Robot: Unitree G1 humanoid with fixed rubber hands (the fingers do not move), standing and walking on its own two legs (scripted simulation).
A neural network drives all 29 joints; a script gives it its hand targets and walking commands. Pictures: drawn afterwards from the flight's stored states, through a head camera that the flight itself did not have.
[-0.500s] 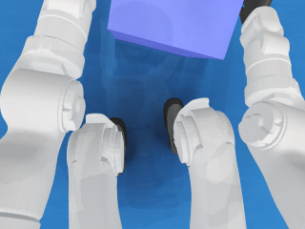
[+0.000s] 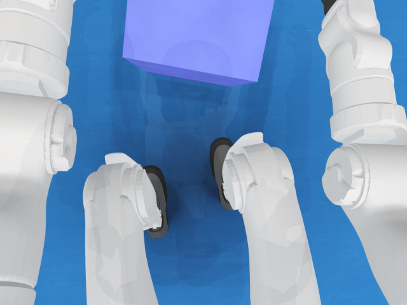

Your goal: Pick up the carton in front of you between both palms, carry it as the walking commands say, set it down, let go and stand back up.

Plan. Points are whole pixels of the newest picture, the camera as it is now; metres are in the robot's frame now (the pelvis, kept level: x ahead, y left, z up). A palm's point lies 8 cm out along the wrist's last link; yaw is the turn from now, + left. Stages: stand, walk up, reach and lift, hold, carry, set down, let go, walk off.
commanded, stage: set down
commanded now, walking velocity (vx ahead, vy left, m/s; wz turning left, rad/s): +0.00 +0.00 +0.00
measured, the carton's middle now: (197, 23) +0.54 -0.07 -0.28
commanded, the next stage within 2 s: let go in 0.78 s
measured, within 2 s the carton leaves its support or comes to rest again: neither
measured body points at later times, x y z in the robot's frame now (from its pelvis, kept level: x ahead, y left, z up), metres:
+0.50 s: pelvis +0.02 +0.01 +0.12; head +0.36 +0.01 +0.42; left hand +0.63 +0.11 +0.02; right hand +0.52 -0.27 +0.03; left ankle +0.09 +0.11 -0.37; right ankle +0.14 -0.10 -0.37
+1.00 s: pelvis +0.05 +0.00 +0.25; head +0.35 -0.01 +0.59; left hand +0.59 +0.13 +0.14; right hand +0.49 -0.27 +0.15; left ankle +0.09 +0.11 -0.37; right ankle +0.14 -0.10 -0.37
